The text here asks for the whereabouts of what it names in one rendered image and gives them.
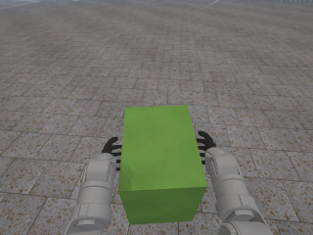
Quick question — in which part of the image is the robot left hand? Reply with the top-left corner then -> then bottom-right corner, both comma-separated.
102,136 -> 122,171

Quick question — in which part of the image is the robot right upper arm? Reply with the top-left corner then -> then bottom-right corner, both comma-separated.
218,220 -> 273,235

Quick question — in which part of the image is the robot right hand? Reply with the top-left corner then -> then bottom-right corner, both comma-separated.
196,131 -> 216,165

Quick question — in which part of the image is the carton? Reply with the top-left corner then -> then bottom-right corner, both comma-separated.
118,105 -> 208,225

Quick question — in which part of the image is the robot right forearm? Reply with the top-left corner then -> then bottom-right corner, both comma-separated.
204,147 -> 274,235

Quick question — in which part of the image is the robot left forearm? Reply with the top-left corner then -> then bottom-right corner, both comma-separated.
64,153 -> 116,235

